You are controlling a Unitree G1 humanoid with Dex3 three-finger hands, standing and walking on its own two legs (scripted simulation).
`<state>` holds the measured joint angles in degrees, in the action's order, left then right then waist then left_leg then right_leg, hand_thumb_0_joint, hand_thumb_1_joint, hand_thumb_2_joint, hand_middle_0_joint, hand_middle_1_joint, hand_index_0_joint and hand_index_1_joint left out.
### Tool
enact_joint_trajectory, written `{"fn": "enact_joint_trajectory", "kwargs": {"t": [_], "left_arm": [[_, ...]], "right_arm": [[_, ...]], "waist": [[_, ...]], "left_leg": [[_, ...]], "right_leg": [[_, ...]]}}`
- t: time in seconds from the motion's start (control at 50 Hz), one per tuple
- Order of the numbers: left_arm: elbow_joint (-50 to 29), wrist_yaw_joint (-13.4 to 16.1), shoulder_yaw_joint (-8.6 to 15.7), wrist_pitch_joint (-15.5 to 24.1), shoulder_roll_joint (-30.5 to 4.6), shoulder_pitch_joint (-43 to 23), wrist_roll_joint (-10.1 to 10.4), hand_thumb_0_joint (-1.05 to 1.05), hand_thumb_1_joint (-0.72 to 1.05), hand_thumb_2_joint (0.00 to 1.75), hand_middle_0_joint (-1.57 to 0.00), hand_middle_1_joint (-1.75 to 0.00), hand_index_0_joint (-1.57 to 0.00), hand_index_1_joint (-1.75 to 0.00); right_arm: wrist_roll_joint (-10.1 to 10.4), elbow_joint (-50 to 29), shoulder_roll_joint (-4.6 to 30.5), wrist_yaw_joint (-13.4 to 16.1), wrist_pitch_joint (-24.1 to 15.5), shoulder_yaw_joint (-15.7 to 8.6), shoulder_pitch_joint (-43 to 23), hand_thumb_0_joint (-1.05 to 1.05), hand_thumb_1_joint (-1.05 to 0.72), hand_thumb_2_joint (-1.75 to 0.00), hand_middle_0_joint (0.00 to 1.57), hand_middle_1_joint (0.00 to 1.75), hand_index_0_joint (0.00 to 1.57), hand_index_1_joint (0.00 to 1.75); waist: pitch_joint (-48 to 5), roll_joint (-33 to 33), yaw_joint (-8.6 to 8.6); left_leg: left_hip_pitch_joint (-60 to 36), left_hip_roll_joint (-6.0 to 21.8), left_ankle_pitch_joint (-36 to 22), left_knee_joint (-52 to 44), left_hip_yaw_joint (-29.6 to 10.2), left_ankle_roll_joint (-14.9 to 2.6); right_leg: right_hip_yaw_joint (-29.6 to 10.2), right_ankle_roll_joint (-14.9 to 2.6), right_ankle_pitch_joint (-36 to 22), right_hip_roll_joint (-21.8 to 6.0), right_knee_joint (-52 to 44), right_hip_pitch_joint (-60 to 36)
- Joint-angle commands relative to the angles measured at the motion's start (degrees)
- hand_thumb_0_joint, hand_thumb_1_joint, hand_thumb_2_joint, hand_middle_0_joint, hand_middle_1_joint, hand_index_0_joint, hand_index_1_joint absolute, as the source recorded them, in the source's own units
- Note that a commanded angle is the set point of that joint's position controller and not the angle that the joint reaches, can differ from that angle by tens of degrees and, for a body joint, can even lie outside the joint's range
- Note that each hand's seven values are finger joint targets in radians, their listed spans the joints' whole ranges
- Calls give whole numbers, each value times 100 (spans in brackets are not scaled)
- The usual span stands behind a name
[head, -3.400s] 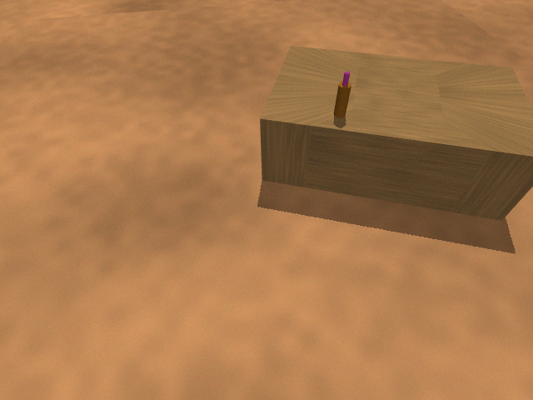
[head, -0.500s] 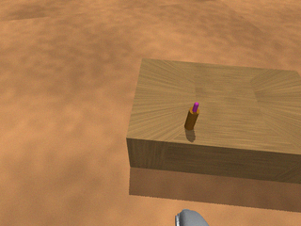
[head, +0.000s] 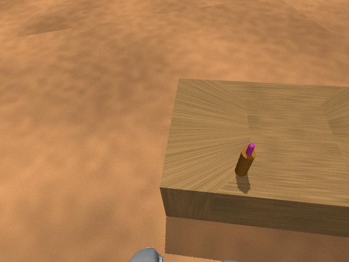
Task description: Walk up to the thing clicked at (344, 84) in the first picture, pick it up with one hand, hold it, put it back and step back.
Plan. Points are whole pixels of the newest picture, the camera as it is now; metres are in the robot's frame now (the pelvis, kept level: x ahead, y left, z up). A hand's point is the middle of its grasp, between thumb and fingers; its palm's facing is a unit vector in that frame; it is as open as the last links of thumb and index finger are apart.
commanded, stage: walk up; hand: right
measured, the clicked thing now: (246, 159) +0.51 -0.23 -0.27
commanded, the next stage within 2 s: stand in 1.34 s
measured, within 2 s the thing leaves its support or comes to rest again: neither
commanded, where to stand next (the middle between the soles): +0.09 -0.01 m, yaw -1 degrees
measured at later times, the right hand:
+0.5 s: hand (291, 261) +0.15 -0.24 -0.13, palm faces -0.02 +0.93 -0.36, open 7.4 cm
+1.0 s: hand out of the picture +0.11 -0.25 -0.13, palm faces +0.02 +0.93 -0.36, open 7.4 cm
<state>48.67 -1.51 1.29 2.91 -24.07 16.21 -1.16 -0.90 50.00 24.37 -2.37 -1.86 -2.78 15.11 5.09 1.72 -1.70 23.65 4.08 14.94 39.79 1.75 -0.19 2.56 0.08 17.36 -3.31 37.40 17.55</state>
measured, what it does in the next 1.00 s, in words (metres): steps on the spot: left foot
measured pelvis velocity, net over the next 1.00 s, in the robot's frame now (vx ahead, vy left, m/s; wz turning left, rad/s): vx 0.05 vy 0.01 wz -0.04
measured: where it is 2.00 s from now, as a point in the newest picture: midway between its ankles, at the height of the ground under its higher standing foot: outside the picture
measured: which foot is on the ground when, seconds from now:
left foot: up 0.00-0.00, down 0.02-1.00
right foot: down 0.00-1.00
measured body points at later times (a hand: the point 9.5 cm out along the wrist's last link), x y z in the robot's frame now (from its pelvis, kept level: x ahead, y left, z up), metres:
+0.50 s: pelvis +0.04 +0.01 +0.01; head +0.06 +0.02 +0.46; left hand +0.12 +0.32 -0.12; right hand +0.15 -0.29 -0.11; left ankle +0.09 +0.14 -0.72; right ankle +0.04 -0.12 -0.72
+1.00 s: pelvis +0.05 +0.01 +0.02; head +0.06 +0.01 +0.47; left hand +0.15 +0.30 -0.11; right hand +0.10 -0.30 -0.11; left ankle +0.09 +0.14 -0.72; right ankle +0.04 -0.12 -0.72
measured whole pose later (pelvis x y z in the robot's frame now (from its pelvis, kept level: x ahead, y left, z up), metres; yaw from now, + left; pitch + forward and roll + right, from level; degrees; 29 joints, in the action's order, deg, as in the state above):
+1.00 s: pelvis +0.05 +0.01 +0.02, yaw -2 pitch -2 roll +0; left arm 65.7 -1.5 0.8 -0.9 -20.0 4.0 -0.6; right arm -0.8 67.0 20.7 -0.2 -1.4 0.2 5.4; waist 2.9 -0.5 0.9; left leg 10.2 3.5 8.0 20.4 4.7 1.3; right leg 0.1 1.3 11.8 -1.5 20.7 6.8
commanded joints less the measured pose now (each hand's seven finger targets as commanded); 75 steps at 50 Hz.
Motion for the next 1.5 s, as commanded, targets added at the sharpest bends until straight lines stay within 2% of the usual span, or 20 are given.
{"fn": "enact_joint_trajectory", "kwargs": {"t": [0.0, 0.02, 0.04, 0.06, 0.1, 0.14, 0.18, 0.2, 0.22, 0.24, 0.3, 0.38, 0.54, 0.6, 0.72, 0.88, 1.12, 1.2, 1.34, 1.48], "left_arm": [[-360, 121, 187, -74, -765, -382, 124, 0, 90, 90, -20, -30, -20, -30], [-259, 136, 120, -145, -599, -81, 193, 0, 90, 90, -20, -30, -20, -30], [13, 207, 266, -222, -1120, -139, 165, 0, 90, 90, -20, -30, -20, -30], [95, 209, 271, -228, -1155, -149, 144, 0, 90, 90, -20, -30, -20, -30], [312, 203, 275, -243, -1056, -127, 170, 0, 90, 90, -20, -30, -20, -30], [525, 187, 289, -212, -1058, 13, 134, 0, 90, 90, -20, -30, -20, -30], [690, 193, 286, -179, -973, 40, 83, 0, 90, 90, -20, -30, -20, -30], [700, 206, 331, -145, -1120, -111, 22, 0, 90, 90, -20, -30, -20, -30], [611, 190, 321, -123, -1299, -440, 31, 0, 90, 90, -20, -30, -20, -30], [567, 147, 272, -135, -1274, -764, 77, 0, 90, 90, -20, -30, -20, -30], [753, 140, 155, -161, -1006, -732, 120, 0, 90, 90, -20, -30, -20, -30], [960, 144, 149, -150, -1026, -938, 124, 0, 90, 90, -20, -30, -20, -30], [1203, 118, 119, -200, -912, -1375, 110, 0, 90, 90, -20, -30, -20, -30], [1279, 106, 134, -204, -892, -1455, 101, 0, 90, 90, -20, -30, -20, -30], [1328, 98, 179, -212, -872, -1509, 91, 0, 90, 90, -20, -30, -20, -30], [1339, 90, 196, -246, -836, -1562, 71, 0, 90, 90, -20, -30, -20, -30], [1397, 97, 197, -261, -770, -1445, 64, 0, 90, 90, -20, -30, -20, -30], [1395, 104, 189, -264, -767, -1494, 65, 0, 90, 90, -20, -30, -20, -30], [1349, 156, 173, -162, -829, -1430, 63, 0, 90, 90, -20, -30, -20, -30], [1318, 175, 139, -130, -793, -1367, 61, 0, 90, 90, -20, -30, -20, -30]], "right_arm": [[-53, 11, 1159, 261, -234, -345, 548, 0, -90, -90, 20, 30, 20, 30], [-56, -152, 1517, 284, -285, -345, 160, 0, -90, -90, 20, 30, 20, 30], [17, -136, 1760, 281, -248, -399, -122, 0, -90, -90, 20, 30, 20, 30], [-10, -113, 1609, 299, -241, -352, -317, 0, -90, -90, 20, 30, 20, 30], [-37, -40, 1439, 340, -250, -249, -470, 0, -90, -90, 20, 30, 20, 30], [8, 20, 1463, 335, -230, -237, -630, 0, -90, -90, 20, 30, 20, 30], [66, 50, 1330, 328, -171, -170, -734, 0, -90, -90, 20, 30, 20, 30], [104, 72, 1158, 324, -154, -112, -698, 0, -90, -90, 20, 30, 20, 30], [141, 120, 950, 325, -147, -52, -713, 0, -90, -90, 20, 30, 20, 30], [155, 233, 982, 337, -150, -60, -725, 0, -90, -90, 20, 30, 20, 30], [97, 419, 1123, 334, -177, -50, -1122, 0, -90, -90, 20, 30, 20, 30], [121, 671, 1042, 323, -172, 23, -1235, 0, -90, -90, 20, 30, 20, 30], [96, 1057, 940, 291, -103, 48, -1503, 0, -90, -90, 20, 30, 20, 30], [78, 1169, 899, 276, -107, 78, -1538, 0, -90, -90, 20, 30, 20, 30], [56, 1265, 880, 279, -117, 79, -1495, 0, -90, -90, 20, 30, 20, 30], [28, 1295, 859, 293, -112, 66, -1409, 0, -90, -90, 20, 30, 20, 30], [34, 1310, 857, 318, -119, 23, -1320, 0, -90, -90, 20, 30, 20, 30], [27, 1317, 857, 315, -105, 20, -1325, 0, -90, -90, 20, 30, 20, 30], [37, 1285, 783, 296, -34, 24, -1390, 0, -90, -90, 20, 30, 20, 30], [33, 1258, 820, 256, 4, 10, -1452, 0, -90, -90, 20, 30, 20, 30]], "waist": [[-718, 67, 350], [-729, 693, 143], [-550, 707, 214], [-507, 555, 121], [-487, 860, 79], [-704, 1064, 20], [-852, 819, -60], [-910, 468, -34], [-851, -38, 134], [-808, -128, 279], [-934, 138, 108], [-943, -110, 146], [-631, -305, 200], [-649, -337, 176], [-775, -285, 175], [-699, -179, 201], [-806, -194, 212], [-732, -155, 246], [-790, -124, 233], [-790, -174, 209]], "left_leg": [[-1725, 427, -494, -1387, -766, -204], [-1276, 1572, 103, -2108, -2514, -752], [-640, 1806, 479, -2165, -2745, -1236], [-726, 1624, 307, -1995, -2449, -1221], [-801, 1258, -401, -1742, -1787, -948], [-838, 1121, -1250, -1372, -1377, -842], [-734, 1015, -1522, -1046, -1065, -671], [-415, 896, -1531, -860, -914, -473], [-439, 519, -835, -864, -621, -238], [-1043, 317, -272, -1041, -442, -162], [-1082, 618, -638, -1256, -661, -302], [-1309, 531, -1201, -1283, -433, -249], [-1526, 429, -588, -1839, -338, -107], [-1540, 435, -573, -2035, -345, -74], [-1755, 417, -924, -2106, -242, -11], [-1654, 419, -582, -2290, -256, 2], [-1863, 471, -1020, -2276, -260, -44], [-1773, 440, -914, -2331, -268, -20], [-1986, 521, -1618, -2220, -296, -10], [-2083, 510, -1353, -2292, -280, -14]], "right_leg": [[-277, -487, -114, -261, 364, 1203], [-216, -169, 661, 240, 847, 1135], [-455, -181, 1547, 79, 1311, 675], [-509, -203, 1595, 23, 1271, 704], [-549, -207, 1255, -75, 945, 642], [-300, -183, 746, 20, 355, 186], [-243, -200, -139, 70, -611, -437], [-576, -269, -910, -156, -736, -842], [-1091, -413, -944, -466, -938, -547], [-1077, -471, -898, -488, -837, -39], [-671, -276, -1112, -277, -775, -384], [-747, -289, -1532, -369, -1041, -576], [-800, -234, -783, -391, -1767, -477], [-800, -198, -766, -389, -1935, -648], [-754, -159, -995, -402, -2107, -823], [-734, -140, -925, -375, -2143, -865], [-686, -110, -1181, -363, -2113, -930], [-686, -98, -1219, -361, -2133, -937], [-697, -52, -1629, -465, -2165, -1002], [-657, -33, -1429, -458, -2267, -981]]}}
